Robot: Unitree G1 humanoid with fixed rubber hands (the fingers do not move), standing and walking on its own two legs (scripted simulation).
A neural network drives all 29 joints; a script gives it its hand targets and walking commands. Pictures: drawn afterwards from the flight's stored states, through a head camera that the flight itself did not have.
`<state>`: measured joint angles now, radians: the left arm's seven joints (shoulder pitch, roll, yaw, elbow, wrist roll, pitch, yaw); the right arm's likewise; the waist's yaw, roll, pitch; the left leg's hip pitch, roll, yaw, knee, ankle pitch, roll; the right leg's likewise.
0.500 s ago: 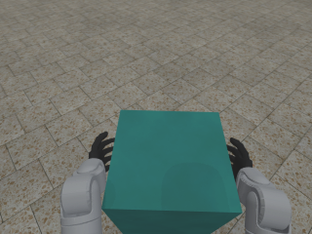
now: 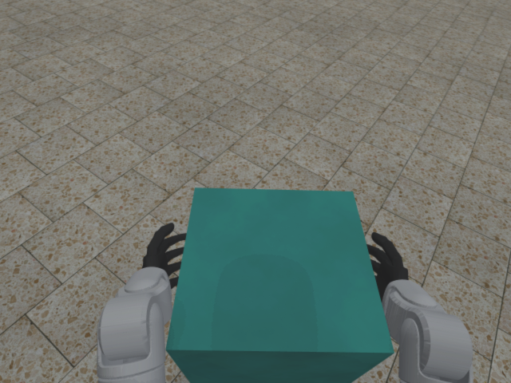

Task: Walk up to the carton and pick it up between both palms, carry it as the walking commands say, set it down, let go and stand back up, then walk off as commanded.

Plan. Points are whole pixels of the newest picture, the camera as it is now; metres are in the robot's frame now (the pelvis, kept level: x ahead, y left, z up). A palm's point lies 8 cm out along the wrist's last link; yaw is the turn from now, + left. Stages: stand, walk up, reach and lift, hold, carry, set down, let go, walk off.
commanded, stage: carry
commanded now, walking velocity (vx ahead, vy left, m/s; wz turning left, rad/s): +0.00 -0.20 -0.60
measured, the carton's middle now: (270, 299) +0.26 +0.01 -0.01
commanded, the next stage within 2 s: none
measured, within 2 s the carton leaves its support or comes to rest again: neither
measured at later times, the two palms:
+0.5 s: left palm (346, 303) +0.23 -0.09 +0.06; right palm out of the picture +0.13 -0.39 +0.06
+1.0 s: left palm out of the picture +0.11 -0.33 +0.08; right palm out of the picture -0.08 -0.58 +0.07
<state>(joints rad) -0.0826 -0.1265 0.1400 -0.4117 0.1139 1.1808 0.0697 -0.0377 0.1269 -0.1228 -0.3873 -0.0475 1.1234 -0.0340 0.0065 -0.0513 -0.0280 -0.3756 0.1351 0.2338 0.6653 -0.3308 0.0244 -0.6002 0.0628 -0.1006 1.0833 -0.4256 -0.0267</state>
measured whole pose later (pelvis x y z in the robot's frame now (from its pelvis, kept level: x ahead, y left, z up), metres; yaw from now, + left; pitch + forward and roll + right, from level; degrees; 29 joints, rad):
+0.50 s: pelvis -0.07 -0.17 -0.01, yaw -16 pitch +4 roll -1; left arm -0.11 -0.13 0.13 -0.40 0.11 1.16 0.07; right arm -0.07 0.13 -0.15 -0.42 -0.04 1.15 -0.04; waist -0.01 0.00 -0.02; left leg -0.57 0.10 0.13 1.04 -0.47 -0.06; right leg -0.46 0.10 -0.09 0.61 -0.22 -0.13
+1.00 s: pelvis -0.20 -0.30 -0.01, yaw -34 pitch +3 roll -2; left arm -0.17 -0.14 0.14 -0.32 0.12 1.18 0.07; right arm -0.11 0.11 -0.17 -0.38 -0.07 1.19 -0.03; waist -0.01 0.06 -0.05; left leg -0.51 0.32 0.12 0.94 -0.58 -0.13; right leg -0.43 -0.03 -0.11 0.66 -0.26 -0.01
